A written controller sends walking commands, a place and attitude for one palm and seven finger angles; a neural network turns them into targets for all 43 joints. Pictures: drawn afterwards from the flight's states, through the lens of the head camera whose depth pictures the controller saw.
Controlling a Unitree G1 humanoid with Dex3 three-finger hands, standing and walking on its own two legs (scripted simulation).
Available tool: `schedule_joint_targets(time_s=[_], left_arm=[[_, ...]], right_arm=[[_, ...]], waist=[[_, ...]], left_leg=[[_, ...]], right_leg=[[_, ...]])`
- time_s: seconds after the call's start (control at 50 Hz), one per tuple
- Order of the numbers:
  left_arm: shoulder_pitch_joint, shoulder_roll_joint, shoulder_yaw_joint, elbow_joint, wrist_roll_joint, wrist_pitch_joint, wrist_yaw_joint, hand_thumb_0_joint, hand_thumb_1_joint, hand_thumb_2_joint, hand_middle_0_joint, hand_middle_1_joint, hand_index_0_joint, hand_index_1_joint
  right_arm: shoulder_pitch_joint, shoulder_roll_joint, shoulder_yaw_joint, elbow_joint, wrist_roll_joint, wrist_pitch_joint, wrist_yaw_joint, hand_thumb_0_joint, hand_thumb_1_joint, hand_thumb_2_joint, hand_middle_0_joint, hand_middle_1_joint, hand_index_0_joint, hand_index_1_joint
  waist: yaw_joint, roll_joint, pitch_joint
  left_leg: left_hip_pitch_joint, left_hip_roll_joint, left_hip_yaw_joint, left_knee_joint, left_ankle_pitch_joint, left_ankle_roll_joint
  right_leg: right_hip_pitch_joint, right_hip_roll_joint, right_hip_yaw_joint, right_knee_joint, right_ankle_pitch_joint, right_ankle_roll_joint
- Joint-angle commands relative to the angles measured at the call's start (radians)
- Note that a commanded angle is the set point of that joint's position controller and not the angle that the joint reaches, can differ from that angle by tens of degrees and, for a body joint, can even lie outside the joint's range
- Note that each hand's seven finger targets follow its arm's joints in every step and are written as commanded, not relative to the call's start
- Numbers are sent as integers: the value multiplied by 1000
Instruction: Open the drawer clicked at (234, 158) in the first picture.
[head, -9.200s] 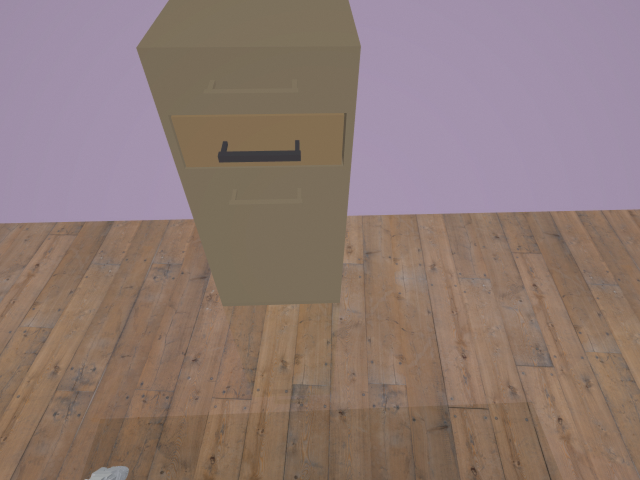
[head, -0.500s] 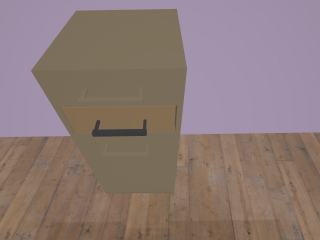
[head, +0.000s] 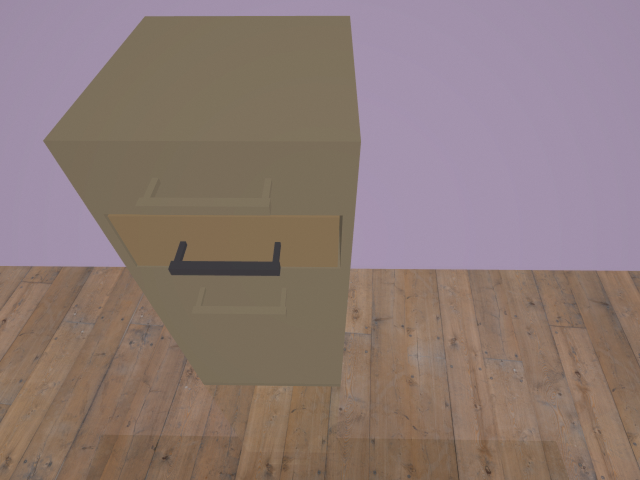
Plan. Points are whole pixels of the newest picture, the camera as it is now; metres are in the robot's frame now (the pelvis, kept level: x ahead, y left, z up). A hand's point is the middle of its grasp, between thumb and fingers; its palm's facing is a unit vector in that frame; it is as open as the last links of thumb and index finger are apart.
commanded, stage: come to a stop and stand still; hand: left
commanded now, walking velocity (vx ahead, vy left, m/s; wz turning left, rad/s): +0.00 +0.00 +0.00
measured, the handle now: (227, 258) +0.47 +0.20 -0.06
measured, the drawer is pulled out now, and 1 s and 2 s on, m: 0.00 0.00 0.00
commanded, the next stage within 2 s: look again from close up in 0.46 s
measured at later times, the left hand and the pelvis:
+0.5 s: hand out of the picture -0.02 +0.13 -0.17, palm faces +0.06 -0.98 -0.18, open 7.4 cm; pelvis +0.00 -0.03 +0.00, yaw +1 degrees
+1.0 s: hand out of the picture -0.03 +0.11 -0.17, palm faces +0.08 -0.98 -0.17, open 7.4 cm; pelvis +0.00 -0.04 +0.00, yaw +1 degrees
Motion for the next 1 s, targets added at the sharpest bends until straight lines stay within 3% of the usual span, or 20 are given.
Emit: schedule_joint_targets(time_s=[0.0, 0.38, 0.46, 0.62, 0.72, 0.98], left_arm=[[71, 91, 13, -26, -2, -12, 9, 0, 900, 900, -200, -300, -200, -300], [88, 86, 14, -26, -3, -17, 7, 0, 900, 900, -200, -300, -200, -300], [94, 87, 15, -25, -4, -19, 7, 0, 900, 900, -200, -300, -200, -300], [103, 77, 14, -22, -4, -19, 7, 0, 900, 900, -200, -300, -200, -300], [109, 80, 16, -23, -4, -22, 8, 0, 900, 900, -200, -300, -200, -300], [115, 73, 17, -24, -3, -21, 7, 0, 900, 900, -200, -300, -200, -300]], right_arm=[[98, -73, -17, -7, -1, -10, -1, 0, -900, -900, 200, 300, 200, 300], [114, -46, -15, 5, -1, -4, 0, 0, -900, -900, 200, 300, 200, 300], [116, -47, -15, 5, -2, -5, -1, 0, -900, -900, 200, 300, 200, 300], [122, -37, -14, 9, -1, -2, -2, 0, -900, -900, 200, 300, 200, 300], [127, -35, -14, 8, -1, -4, -3, 0, -900, -900, 200, 300, 200, 300], [131, -25, -16, 5, -1, 0, -3, 0, -900, -900, 200, 300, 200, 300]], waist=[[-6, -32, 19], [0, -28, 38], [-1, -24, 16], [2, -25, 49], [2, -25, 21], [2, -21, 40]], left_leg=[[-56, 150, -112, -64, 336, -7], [-95, 145, -111, -69, 234, -16], [-79, 147, -109, -64, 251, -19], [-98, 146, -108, -65, 225, -21], [-89, 146, -105, -58, 247, -24], [-101, 146, -103, -61, 214, -27]], right_leg=[[20, -84, 87, -51, 297, -45], [33, -86, 88, -90, 261, -55], [34, -88, 91, -87, 286, -58], [19, -83, 94, -99, 260, -59], [43, -88, 91, -92, 311, -60], [27, -81, 93, -110, 257, -60]])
